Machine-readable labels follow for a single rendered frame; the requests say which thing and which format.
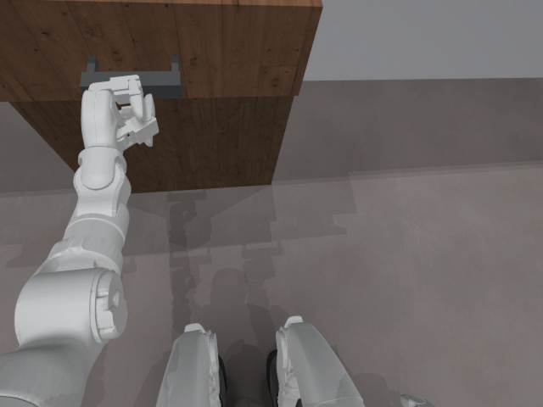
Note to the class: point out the left robot hand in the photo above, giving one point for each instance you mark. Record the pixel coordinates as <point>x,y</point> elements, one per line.
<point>100,117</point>

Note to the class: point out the robot right thigh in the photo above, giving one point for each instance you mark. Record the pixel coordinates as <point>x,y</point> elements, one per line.
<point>321,377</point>

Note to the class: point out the drawer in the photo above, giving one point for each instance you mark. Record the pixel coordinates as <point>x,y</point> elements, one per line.
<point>226,48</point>

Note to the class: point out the cabinet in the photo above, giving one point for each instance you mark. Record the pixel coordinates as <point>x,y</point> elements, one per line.
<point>202,143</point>

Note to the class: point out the robot right shin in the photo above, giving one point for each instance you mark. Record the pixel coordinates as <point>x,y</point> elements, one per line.
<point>288,393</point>

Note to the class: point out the robot left upper arm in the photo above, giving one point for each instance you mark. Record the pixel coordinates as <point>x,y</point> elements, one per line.
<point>64,320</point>

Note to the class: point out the robot left forearm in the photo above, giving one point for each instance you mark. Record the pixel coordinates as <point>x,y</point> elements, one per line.
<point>97,229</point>

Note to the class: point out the handle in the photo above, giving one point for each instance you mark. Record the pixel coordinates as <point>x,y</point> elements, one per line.
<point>161,84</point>

